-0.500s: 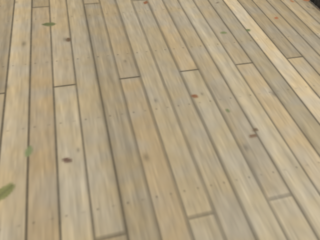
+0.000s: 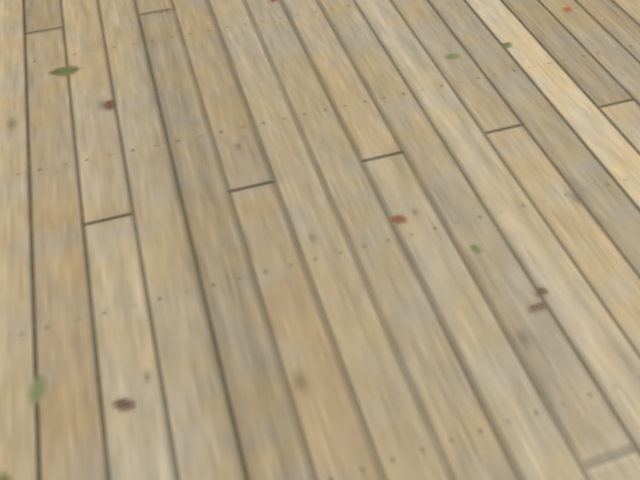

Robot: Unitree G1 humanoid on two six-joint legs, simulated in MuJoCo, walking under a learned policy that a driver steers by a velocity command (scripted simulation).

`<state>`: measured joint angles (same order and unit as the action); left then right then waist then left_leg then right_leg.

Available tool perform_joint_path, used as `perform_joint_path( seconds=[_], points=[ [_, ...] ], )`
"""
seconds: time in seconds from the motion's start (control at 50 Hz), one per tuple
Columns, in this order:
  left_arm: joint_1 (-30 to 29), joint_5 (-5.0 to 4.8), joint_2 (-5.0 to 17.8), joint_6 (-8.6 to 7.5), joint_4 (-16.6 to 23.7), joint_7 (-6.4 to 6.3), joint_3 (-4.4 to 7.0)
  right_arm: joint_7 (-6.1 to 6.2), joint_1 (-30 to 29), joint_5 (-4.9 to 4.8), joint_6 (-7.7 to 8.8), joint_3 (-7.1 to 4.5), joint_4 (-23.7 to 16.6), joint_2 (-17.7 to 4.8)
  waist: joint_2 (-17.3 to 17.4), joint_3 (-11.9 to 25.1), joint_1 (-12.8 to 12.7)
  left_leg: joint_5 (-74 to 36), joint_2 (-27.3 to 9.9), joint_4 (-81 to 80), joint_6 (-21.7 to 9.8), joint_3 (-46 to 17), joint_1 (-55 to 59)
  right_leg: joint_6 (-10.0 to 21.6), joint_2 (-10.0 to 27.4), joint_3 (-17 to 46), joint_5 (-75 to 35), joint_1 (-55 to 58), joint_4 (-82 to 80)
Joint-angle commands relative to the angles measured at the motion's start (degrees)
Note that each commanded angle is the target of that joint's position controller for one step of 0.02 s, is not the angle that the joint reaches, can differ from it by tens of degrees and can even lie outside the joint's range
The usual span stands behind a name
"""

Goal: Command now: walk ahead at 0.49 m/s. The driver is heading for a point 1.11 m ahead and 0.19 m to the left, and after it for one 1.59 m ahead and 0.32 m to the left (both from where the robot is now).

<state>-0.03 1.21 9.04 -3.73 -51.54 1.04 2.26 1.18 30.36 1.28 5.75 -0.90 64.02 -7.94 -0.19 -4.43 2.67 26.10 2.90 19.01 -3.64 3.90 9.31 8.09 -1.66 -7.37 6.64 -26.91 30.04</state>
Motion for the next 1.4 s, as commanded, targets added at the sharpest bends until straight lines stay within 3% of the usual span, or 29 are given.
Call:
perform_joint_path(
  seconds=[0.02, 0.04, 0.06, 0.1, 0.14, 0.24, 0.34, 0.44, 0.5, 0.54, 0.56, 0.58, 0.6, 0.62, 0.64, 0.66, 0.7, 0.76, 0.82, 1.02, 1.08, 1.12, 1.14, 1.16, 1.18, 1.2, 1.24, 1.28, 1.4],
  points=[
    [30.4, 1.87, 13.3, -0.91, -5.7, -1.57, 4.49, -0.15, -0.1, -0.64, 0.17, -1.08, -3.9, -6.7, -1.9, 16.1, -13.6, -37.8, -8.4, 42.5, -3.5, 0.7, -20.7, 5.8, 14.3, 18.4, 8.2, 36.2, -4.2],
    [28.7, 1.18, 14.8, -0.18, -5.4, -0.87, 4.98, -0.99, 6.0, -2.71, -0.01, -1.13, -4.1, -3.1, -12.7, 20.9, -8.7, 2.8, 2.8, 62.1, -1.8, -2.4, -39.5, 14.4, 26.4, 48.6, 13.1, 45.7, -14.1],
    [21.4, -0.38, 12.7, 0.07, -4.4, -0.37, 4.5, -0.76, 0.2, -1.29, -0.33, -1.93, -5.3, -7.4, -3.4, 13.5, -6.8, -2.4, -2.1, 63.1, -2.9, -7.3, -44.9, 12.5, 23.6, 43.7, 18.7, 38.3, -16.9],
    [15.3, -0.28, 5.8, -0.89, -4.1, -0.11, 2.47, -1.15, -7.1, -0.72, -0.04, -2.13, -7.2, -6.5, 2.1, 2.4, -4.0, -9.4, -6.2, 56.0, -2.9, -6.9, -43.2, 8.5, 19.3, 29.4, 9.7, 23.2, -20.4],
    [16.9, -0.2, 3.3, -1.94, -5.9, -0.86, 1.32, -1.7, -5.9, 0.77, -1.51, -2.0, -6.9, -4.2, 0.6, 1.5, -1.1, -10.4, -8.0, 50.4, -1.8, -6.8, -37.5, 5.3, 15.0, 21.0, 1.5, 16.8, -21.6],
    [23.3, -0.51, 6.7, -3.05, -7.7, -1.17, 1.32, -2.72, -14.2, 0.96, -3.47, -2.26, -10.3, -4.9, -1.6, -0.8, -1.0, -16.6, -9.4, 41.4, 0.9, -3.5, -44.1, 4.6, 12.5, 13.9, -7.8, 17.6, -24.0],
    [28.6, -0.67, 6.2, -2.84, -8.4, -1.14, 0.58, -3.05, -26.6, 0.01, -3.32, -1.7, -14.5, -4.7, -3.0, -1.9, -4.2, -25.5, -8.3, 25.8, 2.2, -0.2, -46.4, 2.4, 10.5, 9.7, -17.2, 22.4, -23.6],
    [32.8, -0.08, 6.8, -2.67, -9.9, -1.78, 0.45, -2.91, -33.7, -0.14, -2.76, -1.42, -17.0, -5.1, -4.0, -2.4, -6.3, -25.3, -6.1, 16.6, 0.3, 1.3, -46.6, 2.9, 12.7, 9.0, -23.5, 31.7, -20.9],
    [30.9, 0.32, 8.0, -2.51, -10.0, -2.3, 0.78, -2.58, -31.8, -0.04, -2.03, -1.95, -17.2, -6.2, -4.4, -1.3, -3.9, -19.3, -3.9, 12.8, -2.3, 1.9, -41.4, 2.5, 14.3, 8.0, -36.2, 35.1, -15.4],
    [29.1, 0.39, 9.2, -2.17, -9.9, -2.38, 1.15, -1.76, -20.6, 0.12, -1.37, -3.11, -13.6, -7.9, -4.5, 4.5, 0.9, -17.1, -0.3, 9.4, -4.5, 3.1, -28.2, 1.1, 13.3, 6.6, -47.2, 34.8, -2.4],
    [28.1, -0.06, 9.0, -2.0, -9.4, -2.26, 1.04, -1.25, -10.9, 0.85, -0.82, -4.01, -10.4, -9.6, -3.0, 9.6, 4.9, -20.0, -2.0, 6.8, -6.1, 1.4, -15.0, 0.0, 11.3, 5.0, -40.4, 28.4, 9.0],
    [29.3, -1.53, 5.6, -2.03, -7.3, -1.81, 0.11, -0.67, -1.8, 2.44, -0.53, -5.44, -8.9, -14.9, 4.1, 17.2, 6.6, -15.4, -16.3, 6.3, -10.1, -15.5, 1.6, -1.7, 6.8, 2.3, -18.0, 12.9, 27.9],
    [34.9, -2.66, 3.1, -1.82, -7.5, -1.34, 0.07, -1.42, -1.7, 1.94, -1.06, -6.2, -8.6, -17.5, 12.9, 22.2, 3.4, -15.9, -28.0, -0.8, -17.0, -40.6, 10.2, -3.0, -3.2, 4.8, 24.3, -3.0, 44.9],
    [29.1, -1.23, 7.2, -1.41, -7.0, -1.54, 1.19, -1.86, -7.6, 0.07, -1.54, -5.59, -9.2, -14.7, 4.0, 15.4, 1.6, -9.7, -24.5, -3.1, -14.3, -36.9, 3.4, -2.0, 0.9, 11.0, 19.2, -7.5, 47.3],
    [24.5, -0.82, 6.8, -1.73, -5.4, -1.22, 1.21, -2.07, -13.2, -0.44, -1.38, -4.54, -10.2, -11.2, 2.4, 7.6, 0.0, -10.7, -22.7, -5.4, -12.3, -28.8, -5.7, -2.0, 3.0, 10.5, 13.8, -8.2, 44.6],
    [22.7, -0.63, 5.8, -1.76, -5.1, -1.05, 1.18, -2.22, -15.6, -0.22, -0.98, -3.77, -10.3, -8.6, 1.0, 4.3, -1.6, -14.9, -20.0, -7.5, -10.4, -23.4, -11.6, -2.0, 4.9, 10.2, 10.7, -6.4, 41.4],
    [24.1, 0.75, 4.0, -0.38, -5.6, -0.46, 1.11, -1.69, -14.7, -0.49, -0.32, -2.69, -8.7, -5.6, 2.9, 2.7, -4.2, -20.9, -16.1, -9.5, -7.7, -16.0, -17.7, -3.1, 6.6, 9.6, 8.8, -1.8, 36.7],
    [21.9, 1.06, 3.6, 0.98, -4.7, 0.31, 1.26, -1.26, -10.0, -0.73, 0.74, -2.81, -6.8, -7.7, 3.0, 1.9, -5.0, -28.2, -14.7, -10.8, -7.8, -11.9, -18.2, -4.6, 7.0, 7.8, 6.6, -3.5, 33.8],
    [14.0, 0.86, 4.5, 1.57, -2.0, 0.62, 1.33, -1.2, -6.5, -0.73, 0.69, -2.69, -6.1, -8.5, 3.4, -0.3, -3.6, -30.1, -13.7, -12.4, -7.3, -9.6, -16.3, -6.0, 8.2, 6.4, 0.9, -9.8, 28.4],
    [-3.3, -0.01, 4.2, 0.67, 4.2, 0.65, 0.17, -0.36, 2.3, -0.05, 0.35, -1.97, -3.5, -8.5, 4.4, -2.3, 0.7, -44.0, -14.7, -9.5, -7.2, -5.7, -3.6, -4.8, 4.8, 2.3, -4.8, -11.0, 5.6],
    [-0.7, -0.04, 5.2, -0.09, 4.2, 0.28, 0.65, 0.12, 0.2, 0.3, 0.19, -2.3, -3.4, -9.6, 4.8, -1.0, -1.9, -57.5, -15.9, -3.7, -6.6, -4.6, -1.1, -2.0, 2.4, 1.5, 1.2, -4.5, 1.8],
    [11.5, 0.1, 6.9, -0.8, 0.2, -0.59, 1.81, 0.09, -1.7, 0.27, -0.16, -2.61, -3.5, -10.6, 4.4, 5.3, -7.1, -67.2, -14.3, 10.3, -5.2, -2.9, -2.1, 0.3, -1.3, 0.1, 2.0, 9.9, -2.5],
    [21.2, 1.07, 9.1, -1.37, -2.7, -1.14, 2.79, -0.05, -2.6, -0.27, -0.22, -2.37, -4.2, -10.1, 2.9, 10.6, -10.8, -57.7, -12.3, 22.4, -4.2, -1.6, -10.4, 2.2, 2.2, 3.8, 0.1, 24.2, -4.0],
    [29.4, 2.49, 14.9, -1.52, -3.7, -1.65, 4.32, -0.64, -0.5, -2.14, -0.19, -1.37, -6.4, -6.1, -6.2, 18.5, -11.5, -31.5, -6.0, 43.0, -1.9, 1.8, -27.4, 7.2, 18.2, 24.9, 5.8, 40.5, -5.8],
    [27.6, 1.05, 15.9, -0.55, -3.8, -0.83, 4.74, -0.94, 2.8, -2.43, -0.28, -2.19, -6.0, -6.9, -11.4, 22.1, -8.7, 3.2, 2.0, 57.2, -1.5, -2.9, -39.7, 12.4, 26.1, 46.5, 5.5, 44.6, -13.6],
    [20.6, -0.47, 13.6, -0.22, -2.8, -0.46, 4.13, -0.79, -2.0, -1.11, -0.66, -2.81, -6.9, -9.1, -4.4, 13.5, -6.1, -1.3, -2.5, 59.0, -2.2, -7.0, -44.2, 10.5, 23.6, 39.0, 9.6, 36.8, -14.8],
    [14.1, -0.45, 7.0, -0.91, -2.1, -0.23, 2.22, -1.28, -7.8, -0.52, -0.5, -2.59, -8.1, -7.1, -0.3, 3.0, -3.4, -8.2, -6.6, 52.2, -2.0, -6.5, -42.6, 6.4, 18.4, 26.4, 6.1, 22.3, -19.4],
    [15.2, -0.31, 4.5, -1.85, -3.7, -0.92, 1.3, -1.91, -5.7, 0.6, -2.12, -2.43, -7.3, -5.2, -2.0, 1.8, -0.9, -10.1, -7.8, 47.7, -1.1, -6.8, -37.7, 3.2, 15.0, 18.3, 1.3, 16.5, -21.6],
    [22.3, -0.27, 7.4, -3.37, -5.5, -1.37, 1.51, -2.94, -15.3, 0.18, -4.19, -2.81, -10.7, -6.0, -2.5, -0.8, -1.8, -20.2, -8.3, 40.8, 0.4, -6.3, -46.9, 0.4, 13.5, 8.3, -7.5, 19.1, -24.5]
  ],
)
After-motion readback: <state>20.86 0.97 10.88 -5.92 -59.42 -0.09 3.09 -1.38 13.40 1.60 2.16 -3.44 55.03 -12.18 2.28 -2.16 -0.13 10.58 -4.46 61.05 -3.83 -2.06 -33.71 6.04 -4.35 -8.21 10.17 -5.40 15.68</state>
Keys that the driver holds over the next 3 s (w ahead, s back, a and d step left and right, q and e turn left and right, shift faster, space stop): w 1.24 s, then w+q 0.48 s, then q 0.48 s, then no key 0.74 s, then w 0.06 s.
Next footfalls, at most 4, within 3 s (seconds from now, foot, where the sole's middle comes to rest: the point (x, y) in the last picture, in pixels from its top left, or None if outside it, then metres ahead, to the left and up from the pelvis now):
0.56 left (275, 458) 0.49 0.10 -0.76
1.14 right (347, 320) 0.79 -0.07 -0.76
1.72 left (271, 232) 1.06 0.11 -0.76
2.30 right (300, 170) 1.28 0.03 -0.76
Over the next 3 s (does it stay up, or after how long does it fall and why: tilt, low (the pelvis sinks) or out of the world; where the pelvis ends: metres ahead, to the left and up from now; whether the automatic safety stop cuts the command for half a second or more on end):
stays up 1.14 0.07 0.02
